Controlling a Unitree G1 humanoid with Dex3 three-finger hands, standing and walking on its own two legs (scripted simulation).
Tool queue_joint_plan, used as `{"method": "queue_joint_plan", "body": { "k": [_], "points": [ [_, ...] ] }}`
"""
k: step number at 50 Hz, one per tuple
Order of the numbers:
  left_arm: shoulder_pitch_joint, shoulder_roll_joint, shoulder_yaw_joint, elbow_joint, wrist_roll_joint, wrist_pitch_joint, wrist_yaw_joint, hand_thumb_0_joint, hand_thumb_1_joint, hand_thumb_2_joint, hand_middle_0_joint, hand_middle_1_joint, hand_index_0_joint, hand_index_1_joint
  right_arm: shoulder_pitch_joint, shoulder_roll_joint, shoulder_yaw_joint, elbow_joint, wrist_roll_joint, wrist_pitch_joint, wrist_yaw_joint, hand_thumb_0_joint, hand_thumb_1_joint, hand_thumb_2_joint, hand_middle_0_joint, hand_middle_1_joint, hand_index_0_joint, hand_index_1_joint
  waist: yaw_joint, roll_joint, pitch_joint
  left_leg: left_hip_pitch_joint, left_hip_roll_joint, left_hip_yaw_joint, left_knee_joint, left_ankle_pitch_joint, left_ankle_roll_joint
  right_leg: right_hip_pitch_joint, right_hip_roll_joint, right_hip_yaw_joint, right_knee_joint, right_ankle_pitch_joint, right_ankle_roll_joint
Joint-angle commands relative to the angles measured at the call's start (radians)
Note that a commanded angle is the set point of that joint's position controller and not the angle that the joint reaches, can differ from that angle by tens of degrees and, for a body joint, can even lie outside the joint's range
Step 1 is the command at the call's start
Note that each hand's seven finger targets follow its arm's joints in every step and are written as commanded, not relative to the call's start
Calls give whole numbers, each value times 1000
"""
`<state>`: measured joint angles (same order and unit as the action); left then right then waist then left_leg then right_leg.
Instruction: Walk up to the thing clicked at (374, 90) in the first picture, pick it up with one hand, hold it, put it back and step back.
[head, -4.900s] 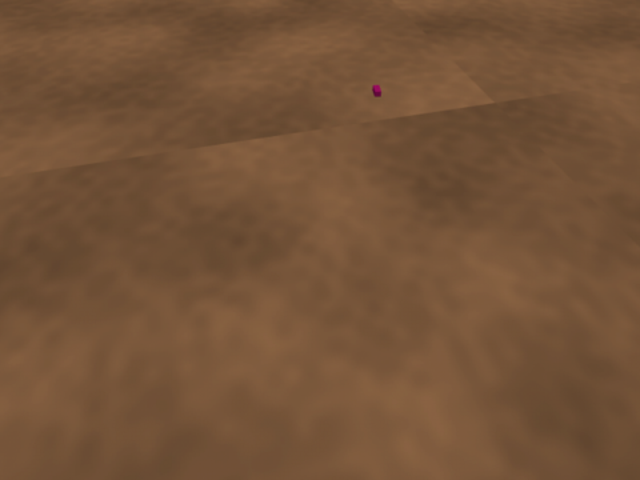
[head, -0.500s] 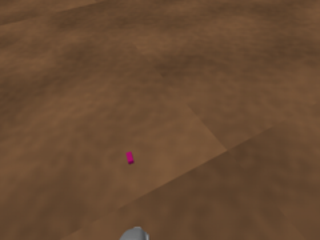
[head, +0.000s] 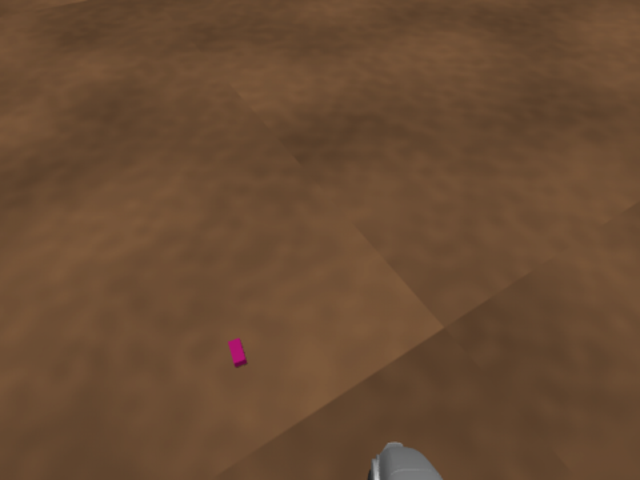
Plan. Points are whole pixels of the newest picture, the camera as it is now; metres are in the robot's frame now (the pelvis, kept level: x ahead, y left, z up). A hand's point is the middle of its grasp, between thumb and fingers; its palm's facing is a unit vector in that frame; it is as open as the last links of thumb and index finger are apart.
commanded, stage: walk up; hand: left
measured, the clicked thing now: (237, 352) +0.59 +0.26 -0.76
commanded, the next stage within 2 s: stand in 1.60 s
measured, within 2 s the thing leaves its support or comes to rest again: neither
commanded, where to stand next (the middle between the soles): +0.17 -0.01 m, yaw +0 degrees
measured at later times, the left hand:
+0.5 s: hand out of the picture +0.16 +0.27 -0.17, palm faces +0.00 -0.94 -0.35, open 7.4 cm
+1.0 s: hand out of the picture +0.16 +0.27 -0.15, palm faces +0.03 -0.94 -0.34, open 7.4 cm
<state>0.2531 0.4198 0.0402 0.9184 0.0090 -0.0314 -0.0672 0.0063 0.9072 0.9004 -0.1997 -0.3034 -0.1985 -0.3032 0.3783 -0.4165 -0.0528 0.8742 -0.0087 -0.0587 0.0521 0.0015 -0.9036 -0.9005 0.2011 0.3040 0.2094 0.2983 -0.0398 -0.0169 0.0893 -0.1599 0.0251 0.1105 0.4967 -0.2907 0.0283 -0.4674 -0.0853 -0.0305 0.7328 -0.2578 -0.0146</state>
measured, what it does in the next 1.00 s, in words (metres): walks ahead: right foot, then left foot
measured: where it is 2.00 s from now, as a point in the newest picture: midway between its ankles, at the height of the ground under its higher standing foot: outside the picture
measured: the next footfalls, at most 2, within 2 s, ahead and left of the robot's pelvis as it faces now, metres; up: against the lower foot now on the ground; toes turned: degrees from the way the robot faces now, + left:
right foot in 0.08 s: +0.16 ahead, -0.13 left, +0.00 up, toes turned -3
left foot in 0.38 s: +0.18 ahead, +0.14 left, +0.00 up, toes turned +0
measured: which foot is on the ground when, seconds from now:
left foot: down 0.00-0.10, up 0.12-0.36, down 0.38-1.00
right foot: up 0.00-0.06, down 0.08-1.00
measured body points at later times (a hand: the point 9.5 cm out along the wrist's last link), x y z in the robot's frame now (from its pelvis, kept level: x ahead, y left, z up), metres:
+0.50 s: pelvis +0.08 +0.00 -0.02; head +0.10 +0.01 +0.43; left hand +0.16 +0.32 -0.14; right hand +0.18 -0.31 -0.13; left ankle +0.15 +0.13 -0.74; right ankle +0.12 -0.13 -0.73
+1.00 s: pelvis +0.10 +0.01 +0.01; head +0.11 +0.00 +0.46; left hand +0.16 +0.32 -0.12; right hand +0.22 -0.29 -0.12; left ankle +0.15 +0.13 -0.74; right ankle +0.12 -0.14 -0.74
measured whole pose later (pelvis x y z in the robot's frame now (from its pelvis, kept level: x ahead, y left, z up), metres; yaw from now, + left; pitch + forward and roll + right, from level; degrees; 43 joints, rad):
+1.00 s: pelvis +0.10 +0.01 +0.01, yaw +1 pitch -3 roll -1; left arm 0.08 0.36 0.00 1.17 0.00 -0.01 -0.02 0.00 0.91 0.90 -0.20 -0.30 -0.20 -0.30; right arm 0.02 -0.36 0.00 1.15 0.01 0.00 0.02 0.00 -0.91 -0.90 0.20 0.30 0.21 0.30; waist 0.03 0.02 0.06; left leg -0.20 0.03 0.01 0.37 -0.13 -0.02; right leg -0.14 -0.05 -0.05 0.35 -0.17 0.03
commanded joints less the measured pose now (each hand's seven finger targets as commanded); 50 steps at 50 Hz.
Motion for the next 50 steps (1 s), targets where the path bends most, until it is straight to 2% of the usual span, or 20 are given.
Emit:
{"method": "queue_joint_plan", "body": {
  "k": [1, 2, 3, 4, 5, 6, 9, 11, 16, 18, 19, 20, 21, 23, 25, 26, 28, 34, 41, 50],
  "points": [
    [14, 161, 58, -68, 1, -46, 24, 0, 900, 900, -200, -300, -200, -300, -60, -260, -68, -90, 1, -16, -23, 0, -900, -900, 200, 300, 200, 300, 44, 120, -31, -97, 207, -168, -85, 149, 157, 179, 58, -48, -162, 75, -4],
    [77, 170, 64, -46, 0, -55, 36, 0, 900, 900, -200, -300, -200, -300, -56, -230, -56, -96, 5, -12, -26, 0, -900, -900, 200, 300, 200, 300, 76, 70, -76, -119, 190, -154, 29, 230, 128, 308, 68, -32, -221, 110, -13],
    [128, 211, 79, -36, 4, -65, 47, 0, 900, 900, -200, -300, -200, -300, -17, -180, -36, -91, 11, -11, -28, 0, -900, -900, 200, 300, 200, 300, 100, -52, -140, -141, 120, -86, 221, 277, 95, 431, 55, 11, -298, 87, -34],
    [166, 288, 97, -46, 12, -73, 63, 0, 900, 900, -200, -300, -200, -300, 8, -114, -9, -110, 18, -13, -32, 0, -900, -900, 200, 300, 200, 300, 111, -243, -215, -275, 42, -31, 480, 84, 35, 537, -186, 336, -355, 115, -108],
    [129, 330, 97, -63, -1, -69, 65, 0, 900, 900, -200, -300, -200, -300, 6, -147, -18, -95, 14, 1, -39, 0, -900, -900, 200, 300, 200, 300, 98, -229, -145, -434, -41, -66, 539, -247, 8, 517, -333, 587, -433, 118, -232],
    [95, 321, 93, -75, -12, -60, 64, 0, 900, 900, -200, -300, -200, -300, -25, -214, -43, -77, 3, 15, -53, 0, -900, -900, 200, 300, 200, 300, 94, -129, -88, -430, 16, -137, 614, -304, 7, 414, -357, 572, -402, 141, -296],
    [16, 263, 66, -94, -13, -49, 75, 0, 900, 900, -200, -300, -200, -300, -4, -199, -40, -32, 15, 23, -50, 0, -900, -900, 200, 300, 200, 300, 46, -125, -45, -362, 53, -155, 532, -190, -2, 277, -210, 299, -378, 198, -222],
    [-15, 242, 54, -95, -4, -47, 76, 0, 900, 900, -200, -300, -200, -300, 9, -179, -37, -1, 7, 31, -43, 0, -900, -900, 200, 300, 200, 300, 35, -156, -60, -289, 38, -115, 463, -129, -11, 208, -149, 190, -356, 261, -198],
    [-83, 230, 40, -86, -3, -24, 79, 0, 900, 900, -200, -300, -200, -300, -67, -142, -32, 39, 10, 31, -49, 0, -900, -900, 200, 300, 200, 300, 28, -166, -111, -80, 13, -68, 179, 28, -25, 102, -148, 137, -236, 316, -176],
    [-104, 202, 26, -79, -15, -8, 78, 0, 900, 900, -200, -300, -200, -300, -86, -159, -38, 55, 4, 22, -56, 0, -900, -900, 200, 300, 200, 300, 13, -111, -108, 15, 3, -80, 65, 142, -10, 17, -125, 133, -171, 204, -122],
    [-103, 172, 15, -79, -19, -1, 76, 0, 900, 900, -200, -300, -200, -300, -99, -196, -43, 52, -5, 16, -61, 0, -900, -900, 200, 300, 200, 300, 10, -39, -104, 30, 74, -175, -8, 156, 9, -22, -95, 121, -138, 109, -79],
    [-75, 133, 5, -69, -30, 7, 74, 0, 900, 900, -200, -300, -200, -300, -180, -249, -45, 29, -7, 8, -61, 0, -900, -900, 200, 300, 200, 300, 57, 106, -94, -57, 222, -393, -103, 93, 58, -6, -1, 71, -91, -56, -22],
    [-70, 179, 19, -26, -31, 16, 82, 0, 900, 900, -200, -300, -200, -300, -231, -282, -46, 32, 9, 12, -56, 0, -900, -900, 200, 300, 200, 300, 60, 160, -93, -206, 282, -441, -142, -4, 139, 155, 49, 16, -22, -201, -16],
    [-54, 169, 17, 22, -21, 14, 78, 0, 900, 900, -200, -300, -200, -300, -296, -230, -21, 43, 7, 19, -52, 0, -900, -900, 200, 300, 200, 300, 87, 125, -85, -248, 208, -338, -115, -33, 93, 233, 33, 43, -118, -142, -22],
    [-76, 186, 18, 47, -17, 1, 74, 0, 900, 900, -200, -300, -200, -300, -309, -194, -2, 63, 12, 22, -50, 0, -900, -900, 200, 300, 200, 300, 76, 132, -94, -220, 138, -266, -62, 7, 25, 253, -16, 99, -223, -15, -31],
    [-94, 194, 13, 58, -14, -3, 74, 0, 900, 900, -200, -300, -200, -300, -309, -179, 3, 78, 14, 26, -48, 0, -900, -900, 200, 300, 200, 300, 65, 121, -83, -200, 113, -249, -54, -19, 8, 219, -41, 140, -271, -37, -42],
    [-149, 191, 7, 66, -16, -3, 70, 0, 900, 900, -200, -300, -200, -300, -300, -183, 7, 108, 13, 25, -48, 0, -900, -900, 200, 300, 200, 300, 40, 109, -113, -103, 115, -247, -83, 8, 9, 198, -35, 111, -272, -5, -35],
    [-171, 172, -4, 135, -20, -5, 70, 0, 900, 900, -200, -300, -200, -300, -362, -173, 18, 154, 20, 22, -49, 0, -900, -900, 200, 300, 200, 300, 51, 68, -141, -39, 119, -227, -102, 170, 8, 271, -38, 85, -337, 119, -13],
    [-220, 156, -9, 180, -16, -2, 66, 0, 900, 900, -200, -300, -200, -300, -398, -161, 18, 210, 18, 34, -47, 0, -900, -900, 200, 300, 200, 300, 40, 16, -104, 4, 107, -212, -164, 115, -7, 255, -57, 97, -449, 46, -4],
    [-223, 150, 0, 199, -8, 2, 63, 0, 900, 900, -200, -300, -200, -300, -405, -160, 18, 237, 12, 30, -45, 0, -900, -900, 200, 300, 200, 300, 48, 16, -127, 4, 112, -211, -215, 130, -16, 322, -57, 76, -466, 76, 3]
  ]
}}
